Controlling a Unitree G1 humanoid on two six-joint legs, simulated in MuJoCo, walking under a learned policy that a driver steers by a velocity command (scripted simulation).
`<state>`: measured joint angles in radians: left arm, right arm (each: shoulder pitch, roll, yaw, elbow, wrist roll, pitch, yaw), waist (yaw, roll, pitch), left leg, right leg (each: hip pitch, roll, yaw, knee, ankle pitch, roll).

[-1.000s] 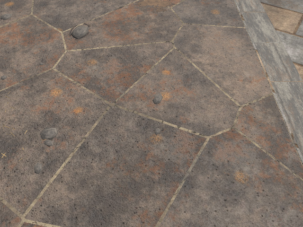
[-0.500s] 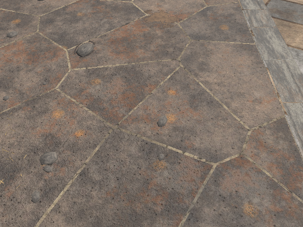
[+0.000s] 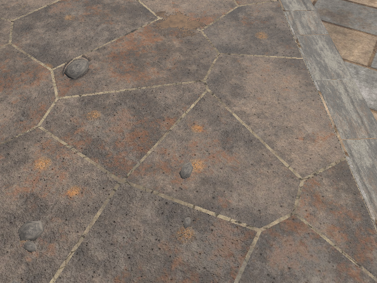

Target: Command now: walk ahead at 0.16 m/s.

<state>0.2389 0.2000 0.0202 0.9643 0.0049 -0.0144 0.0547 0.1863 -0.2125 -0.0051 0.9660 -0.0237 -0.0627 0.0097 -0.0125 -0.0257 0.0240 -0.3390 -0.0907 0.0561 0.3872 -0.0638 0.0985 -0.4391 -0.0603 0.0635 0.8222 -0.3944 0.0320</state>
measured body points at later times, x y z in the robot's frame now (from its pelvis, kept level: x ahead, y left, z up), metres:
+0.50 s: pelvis +0.12 -0.01 +0.01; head +0.14 -0.03 +0.46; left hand +0.02 +0.23 -0.12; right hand +0.30 -0.24 -0.11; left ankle +0.27 +0.16 -0.68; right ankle +0.02 -0.12 -0.73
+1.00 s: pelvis +0.38 +0.06 +0.01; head +0.40 +0.06 +0.46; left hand +0.56 +0.31 -0.10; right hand +0.34 -0.19 -0.13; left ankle +0.29 +0.15 -0.73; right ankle +0.57 -0.10 -0.67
